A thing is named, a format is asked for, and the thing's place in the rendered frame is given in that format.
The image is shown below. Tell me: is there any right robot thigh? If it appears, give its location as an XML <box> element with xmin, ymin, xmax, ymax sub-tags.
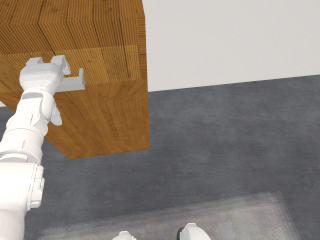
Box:
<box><xmin>180</xmin><ymin>227</ymin><xmax>211</xmax><ymax>240</ymax></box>

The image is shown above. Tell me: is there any robot left hand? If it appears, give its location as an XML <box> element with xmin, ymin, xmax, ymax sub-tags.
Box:
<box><xmin>19</xmin><ymin>55</ymin><xmax>71</xmax><ymax>126</ymax></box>

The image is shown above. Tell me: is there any robot left shin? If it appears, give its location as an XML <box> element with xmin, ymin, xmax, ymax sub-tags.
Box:
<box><xmin>119</xmin><ymin>231</ymin><xmax>131</xmax><ymax>236</ymax></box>

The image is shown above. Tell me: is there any cabinet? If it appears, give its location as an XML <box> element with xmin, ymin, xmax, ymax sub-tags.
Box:
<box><xmin>0</xmin><ymin>0</ymin><xmax>150</xmax><ymax>160</ymax></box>

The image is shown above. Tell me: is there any robot left upper arm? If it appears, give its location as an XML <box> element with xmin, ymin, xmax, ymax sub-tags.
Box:
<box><xmin>0</xmin><ymin>162</ymin><xmax>45</xmax><ymax>240</ymax></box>

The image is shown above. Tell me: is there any left robot forearm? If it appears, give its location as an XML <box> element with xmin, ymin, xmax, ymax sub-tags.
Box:
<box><xmin>0</xmin><ymin>89</ymin><xmax>54</xmax><ymax>166</ymax></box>

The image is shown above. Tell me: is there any drawer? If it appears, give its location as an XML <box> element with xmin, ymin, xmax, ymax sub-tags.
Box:
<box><xmin>0</xmin><ymin>45</ymin><xmax>140</xmax><ymax>93</ymax></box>

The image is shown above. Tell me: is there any handle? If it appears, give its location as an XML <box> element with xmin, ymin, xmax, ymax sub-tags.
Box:
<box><xmin>56</xmin><ymin>68</ymin><xmax>86</xmax><ymax>92</ymax></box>

